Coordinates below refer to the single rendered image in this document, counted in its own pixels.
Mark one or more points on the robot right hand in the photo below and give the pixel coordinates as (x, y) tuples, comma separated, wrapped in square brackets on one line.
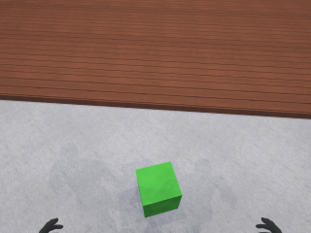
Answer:
[(269, 225)]

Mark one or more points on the carton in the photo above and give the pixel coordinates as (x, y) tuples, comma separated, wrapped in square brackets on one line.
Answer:
[(159, 189)]

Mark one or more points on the robot left hand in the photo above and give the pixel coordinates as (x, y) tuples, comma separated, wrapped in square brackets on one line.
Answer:
[(50, 226)]

